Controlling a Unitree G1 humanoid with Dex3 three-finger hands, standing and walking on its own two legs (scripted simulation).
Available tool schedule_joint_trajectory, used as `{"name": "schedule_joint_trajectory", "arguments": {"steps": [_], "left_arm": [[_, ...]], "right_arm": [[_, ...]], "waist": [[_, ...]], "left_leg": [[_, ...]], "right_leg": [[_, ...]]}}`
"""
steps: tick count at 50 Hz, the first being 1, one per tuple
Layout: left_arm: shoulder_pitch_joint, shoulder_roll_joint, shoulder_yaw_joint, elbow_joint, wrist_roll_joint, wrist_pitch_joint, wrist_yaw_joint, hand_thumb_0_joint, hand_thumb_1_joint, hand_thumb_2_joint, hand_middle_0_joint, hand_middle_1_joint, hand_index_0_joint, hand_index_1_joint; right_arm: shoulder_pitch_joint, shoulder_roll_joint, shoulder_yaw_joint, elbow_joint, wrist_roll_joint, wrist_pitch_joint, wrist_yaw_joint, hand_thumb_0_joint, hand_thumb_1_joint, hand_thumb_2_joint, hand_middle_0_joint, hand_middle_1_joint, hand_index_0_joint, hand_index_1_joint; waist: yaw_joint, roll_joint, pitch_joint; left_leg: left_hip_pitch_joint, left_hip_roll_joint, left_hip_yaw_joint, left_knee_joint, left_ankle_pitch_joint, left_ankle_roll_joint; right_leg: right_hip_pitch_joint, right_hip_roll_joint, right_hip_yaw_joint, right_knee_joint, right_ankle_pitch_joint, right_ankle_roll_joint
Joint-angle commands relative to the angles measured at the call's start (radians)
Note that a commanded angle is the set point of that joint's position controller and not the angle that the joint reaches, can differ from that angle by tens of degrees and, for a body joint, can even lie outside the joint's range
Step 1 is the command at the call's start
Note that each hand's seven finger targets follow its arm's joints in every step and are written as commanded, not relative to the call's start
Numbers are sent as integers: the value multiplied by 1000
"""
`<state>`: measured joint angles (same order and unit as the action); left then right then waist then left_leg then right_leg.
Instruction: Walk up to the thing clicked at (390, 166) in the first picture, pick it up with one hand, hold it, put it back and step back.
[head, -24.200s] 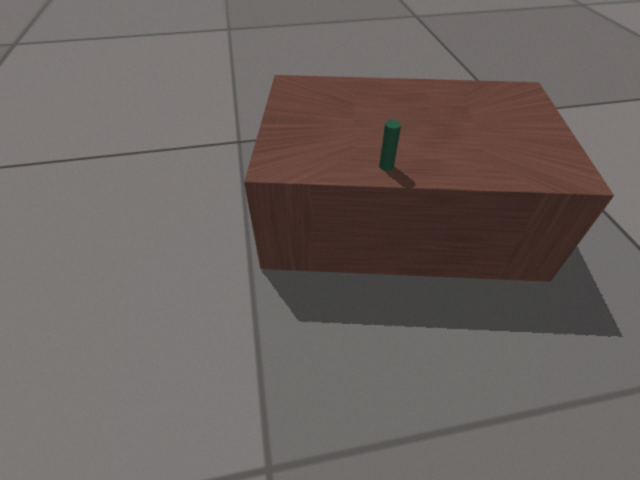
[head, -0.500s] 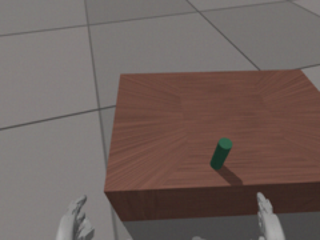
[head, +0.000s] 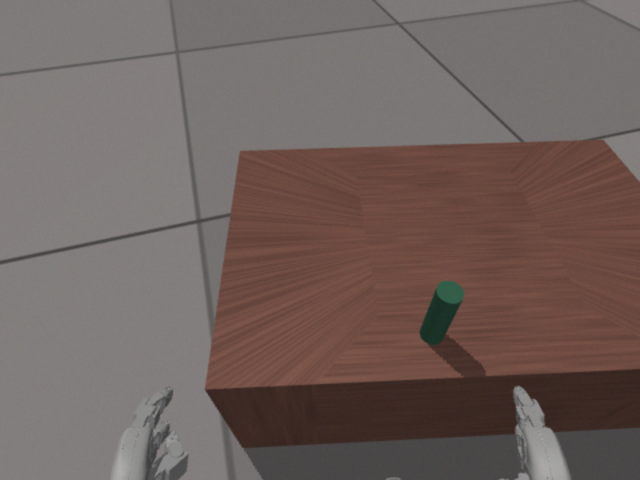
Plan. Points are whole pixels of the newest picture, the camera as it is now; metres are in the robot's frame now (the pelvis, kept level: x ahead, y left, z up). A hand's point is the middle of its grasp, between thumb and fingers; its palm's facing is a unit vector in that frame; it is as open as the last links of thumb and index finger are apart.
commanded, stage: home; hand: right
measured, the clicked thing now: (440, 314) +0.45 -0.21 -0.19
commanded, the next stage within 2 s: stand in 0.84 s
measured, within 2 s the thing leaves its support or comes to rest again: neither
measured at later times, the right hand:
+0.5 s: hand (484, 462) +0.17 -0.18 -0.05, palm faces +0.14 +0.95 -0.27, open 17.4 cm
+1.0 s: hand out of the picture +0.15 -0.20 -0.08, palm faces -0.01 +0.94 -0.35, open 17.3 cm
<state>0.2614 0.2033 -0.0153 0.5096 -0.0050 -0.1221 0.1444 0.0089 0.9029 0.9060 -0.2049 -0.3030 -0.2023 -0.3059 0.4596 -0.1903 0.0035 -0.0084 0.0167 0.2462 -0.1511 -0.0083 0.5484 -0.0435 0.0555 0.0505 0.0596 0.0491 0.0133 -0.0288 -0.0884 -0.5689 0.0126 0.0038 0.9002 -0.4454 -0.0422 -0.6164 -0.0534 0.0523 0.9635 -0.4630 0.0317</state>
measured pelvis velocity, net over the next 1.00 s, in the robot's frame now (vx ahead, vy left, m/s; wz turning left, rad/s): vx -0.01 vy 0.01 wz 0.00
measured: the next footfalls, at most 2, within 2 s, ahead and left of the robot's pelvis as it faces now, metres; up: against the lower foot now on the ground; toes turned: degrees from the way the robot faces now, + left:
none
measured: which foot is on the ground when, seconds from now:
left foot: down 0.00-1.00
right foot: down 0.00-1.00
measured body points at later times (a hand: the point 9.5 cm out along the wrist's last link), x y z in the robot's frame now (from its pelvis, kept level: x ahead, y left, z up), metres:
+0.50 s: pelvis +0.00 +0.00 +0.00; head +0.02 +0.00 +0.45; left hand +0.17 +0.24 -0.07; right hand +0.16 -0.23 -0.03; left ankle +0.01 +0.15 -0.69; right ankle +0.02 -0.13 -0.69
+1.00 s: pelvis -0.01 +0.01 +0.00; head +0.00 +0.00 +0.45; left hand +0.15 +0.25 -0.09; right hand +0.15 -0.24 -0.06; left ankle +0.01 +0.15 -0.69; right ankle +0.02 -0.13 -0.69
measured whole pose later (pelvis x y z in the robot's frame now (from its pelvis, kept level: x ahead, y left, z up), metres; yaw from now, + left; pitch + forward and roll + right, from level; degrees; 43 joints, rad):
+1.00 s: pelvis -0.01 +0.01 +0.00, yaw +0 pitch +3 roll +1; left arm 0.20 0.26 -0.02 0.67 0.10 -0.07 0.06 0.01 0.90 0.91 -0.21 -0.30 -0.20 -0.31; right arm 0.32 -0.27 0.02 0.33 -0.07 0.10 -0.06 -0.01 0.52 -0.06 0.07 0.06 0.07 0.06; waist -0.01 0.00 -0.03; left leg -0.51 0.03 -0.02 0.91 -0.44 -0.02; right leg -0.53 -0.04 0.03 0.92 -0.44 0.02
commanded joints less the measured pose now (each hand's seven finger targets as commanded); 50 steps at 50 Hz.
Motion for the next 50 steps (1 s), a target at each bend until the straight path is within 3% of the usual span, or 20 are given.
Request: {"name": "schedule_joint_trajectory", "arguments": {"steps": [1,6,13,17,21,24,29,31,39,43,44,45,47,49,50], "left_arm": [[-73,121,49,-159,-3,-49,20,0,897,903,-201,-304,-201,-304],[-61,125,51,-153,0,-49,24,0,897,903,-201,-304,-201,-304],[-65,128,52,-157,-2,-50,25,0,898,903,-201,-305,-201,-304],[-57,123,52,-156,0,-50,24,0,897,903,-201,-304,-201,-304],[-59,121,51,-153,1,-49,27,0,897,903,-201,-304,-201,-304],[-69,120,46,-154,0,-47,27,0,897,903,-201,-303,-201,-303],[-72,126,51,-161,0,-52,29,0,897,903,-201,-304,-201,-304],[-68,130,54,-161,-1,-53,29,0,898,903,-201,-304,-201,-304],[-71,124,51,-161,1,-55,34,0,898,903,-201,-304,-201,-304],[-71,130,52,-160,0,-59,34,0,897,903,-201,-304,-201,-304],[-67,129,51,-155,0,-58,34,0,898,903,-201,-304,-201,-304],[-112,294,73,67,132,0,-26,0,898,904,-201,-306,-201,-306],[-116,302,99,74,126,29,-76,0,898,904,-201,-306,-201,-305],[-125,271,93,97,97,44,-96,0,900,900,-200,-300,-200,-301],[-120,273,88,109,79,49,-110,0,900,900,-200,-300,-200,-301]], "right_arm": [[-28,-101,-61,-194,-12,-44,-9,0,565,-42,49,49,49,49],[-33,-87,-46,-194,-12,-37,-7,0,557,-46,50,50,50,50],[-36,-98,-56,-203,-13,-29,-9,0,561,-43,50,49,50,49],[-11,-94,-58,-194,-16,-21,-7,0,543,-54,52,52,52,52],[-29,-100,-61,-202,-16,-18,-8,0,555,-47,50,50,50,50],[-39,-95,-51,-194,-13,-18,-6,0,564,-42,50,49,50,49],[-16,-96,-59,-200,-12,-17,-8,0,547,-52,51,52,51,52],[-16,-92,-54,-196,-15,-15,-6,0,546,-52,51,52,51,52],[-46,-92,-49,-209,-14,-18,-10,0,546,-53,51,52,51,52],[-31,-92,-49,-214,-14,-18,-11,0,554,-48,50,50,50,50],[-29,-94,-49,-195,-15,-15,-11,0,543,-54,52,52,52,52],[-167,-275,-96,156,-123,-138,49,0,545,-52,51,51,51,51],[-155,-286,-101,294,-121,-217,91,0,552,-48,50,50,50,50],[-169,-277,-86,360,-105,-253,113,0,392,-208,200,210,200,210],[-178,-285,-84,394,-89,-264,124,0,312,-288,200,290,200,290]], "waist": [[8,-2,-116],[12,0,-116],[6,-2,-109],[5,12,-137],[10,-6,-124],[10,-12,-67],[-1,0,-99],[8,11,-115],[15,10,-102],[4,-10,-95],[6,-9,-89],[-30,18,47],[-25,25,10],[-16,62,20],[-7,56,17]], "left_leg": [[48,-36,58,-143,174,34],[43,-38,61,-134,188,35],[34,-38,59,-136,176,36],[58,-35,60,-122,254,31],[50,-33,55,-132,236,30],[20,-34,55,-148,150,34],[36,-34,57,-143,152,35],[30,-37,57,-137,162,35],[23,-35,58,-146,124,35],[9,-38,61,-137,105,39],[2,-40,62,-137,94,39],[113,15,-46,-138,47,91],[120,38,-81,-149,37,129],[115,55,-93,-202,90,123],[120,65,-112,-217,93,121]], "right_leg": [[95,37,-58,-165,193,-30],[98,33,-54,-164,208,-28],[92,32,-54,-165,198,-26],[109,34,-59,-146,275,-27],[99,37,-61,-148,248,-29],[74,37,-62,-166,164,-29],[82,37,-60,-166,170,-27],[95,34,-58,-162,180,-28],[78,36,-56,-166,138,-30],[79,32,-52,-176,127,-26],[69,32,-50,-179,115,-26],[114,-14,38,-251,183,-94],[119,-11,38,-254,110,-125],[161,6,1,-234,107,-112],[187,13,-5,-249,93,-104]]}}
